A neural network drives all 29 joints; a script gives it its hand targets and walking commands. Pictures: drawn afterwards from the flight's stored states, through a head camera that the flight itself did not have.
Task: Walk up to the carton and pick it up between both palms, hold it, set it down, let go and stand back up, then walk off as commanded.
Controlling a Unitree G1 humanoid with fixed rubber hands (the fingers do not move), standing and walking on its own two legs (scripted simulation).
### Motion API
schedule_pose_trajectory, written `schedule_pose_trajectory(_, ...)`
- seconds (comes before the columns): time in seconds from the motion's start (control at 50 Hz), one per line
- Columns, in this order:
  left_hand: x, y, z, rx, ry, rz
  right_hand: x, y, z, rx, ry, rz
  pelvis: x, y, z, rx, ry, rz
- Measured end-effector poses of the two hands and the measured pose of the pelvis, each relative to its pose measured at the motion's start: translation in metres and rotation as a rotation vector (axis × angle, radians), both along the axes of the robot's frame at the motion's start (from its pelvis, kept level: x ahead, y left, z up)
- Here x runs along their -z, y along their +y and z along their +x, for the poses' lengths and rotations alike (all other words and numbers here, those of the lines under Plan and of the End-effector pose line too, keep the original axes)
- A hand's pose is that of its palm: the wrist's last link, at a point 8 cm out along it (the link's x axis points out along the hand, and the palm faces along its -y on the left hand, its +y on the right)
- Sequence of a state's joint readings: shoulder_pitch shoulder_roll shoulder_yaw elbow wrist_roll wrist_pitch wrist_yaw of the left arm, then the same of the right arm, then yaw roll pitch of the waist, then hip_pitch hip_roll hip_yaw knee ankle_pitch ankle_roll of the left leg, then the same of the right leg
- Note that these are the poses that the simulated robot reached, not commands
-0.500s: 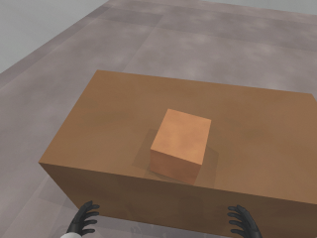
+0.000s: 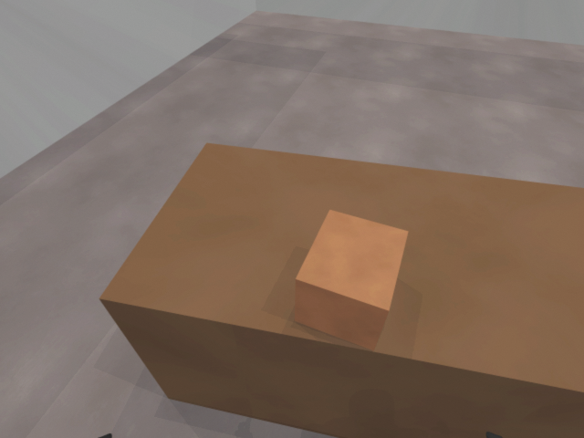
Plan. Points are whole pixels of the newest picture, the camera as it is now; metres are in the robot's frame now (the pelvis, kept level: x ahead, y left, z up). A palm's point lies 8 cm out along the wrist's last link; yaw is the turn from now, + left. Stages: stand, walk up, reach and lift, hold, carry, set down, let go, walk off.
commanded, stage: stand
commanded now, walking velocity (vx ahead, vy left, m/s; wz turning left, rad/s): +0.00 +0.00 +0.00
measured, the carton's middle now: (350, 276) +0.46 -0.09 -0.10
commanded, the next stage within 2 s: walk off in 1.90 s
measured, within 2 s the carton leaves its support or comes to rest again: neither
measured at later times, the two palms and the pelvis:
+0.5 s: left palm out of the picture +0.02 +0.30 -0.10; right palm out of the picture +0.08 -0.27 -0.10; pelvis -0.03 +0.01 +0.00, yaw +1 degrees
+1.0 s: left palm out of the picture +0.04 +0.29 -0.11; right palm out of the picture +0.06 -0.29 -0.11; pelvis -0.03 +0.00 +0.00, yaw +1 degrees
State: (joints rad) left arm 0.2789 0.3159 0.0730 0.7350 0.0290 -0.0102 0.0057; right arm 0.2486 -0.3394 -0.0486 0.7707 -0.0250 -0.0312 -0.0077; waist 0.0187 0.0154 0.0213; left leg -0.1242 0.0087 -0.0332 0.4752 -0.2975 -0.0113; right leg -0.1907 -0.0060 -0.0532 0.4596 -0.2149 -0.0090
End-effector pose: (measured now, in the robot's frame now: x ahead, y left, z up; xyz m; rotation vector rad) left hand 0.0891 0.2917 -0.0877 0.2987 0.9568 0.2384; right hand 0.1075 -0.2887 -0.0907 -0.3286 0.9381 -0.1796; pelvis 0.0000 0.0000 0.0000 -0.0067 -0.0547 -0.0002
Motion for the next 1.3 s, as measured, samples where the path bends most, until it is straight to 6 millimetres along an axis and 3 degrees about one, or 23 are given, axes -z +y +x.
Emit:
schedule_pose_trajectory(0.26, 0.010, -0.003, -0.033, -0.013, 0.050, -0.030, 0.003, 0.017, -0.004, -0.043, 0.008, 0.028, -0.001, 0.006, -0.016, -0.008, -0.010, 0.007)
schedule_pose_trajectory(0.6, 0.018, 0.010, -0.073, -0.043, 0.164, -0.015, 0.013, 0.012, -0.036, -0.020, 0.100, 0.025, -0.002, 0.006, -0.029, -0.014, -0.009, 0.008)
schedule_pose_trajectory(1.1, 0.017, 0.001, -0.049, -0.030, 0.156, -0.023, 0.016, 0.000, -0.043, 0.010, 0.147, 0.010, -0.004, 0.001, -0.024, -0.015, -0.009, 0.007)
schedule_pose_trajectory(1.3, 0.016, 0.004, -0.048, -0.042, 0.175, -0.010, 0.015, -0.002, -0.034, 0.006, 0.153, 0.007, -0.005, 0.000, -0.019, -0.014, -0.004, 0.009)
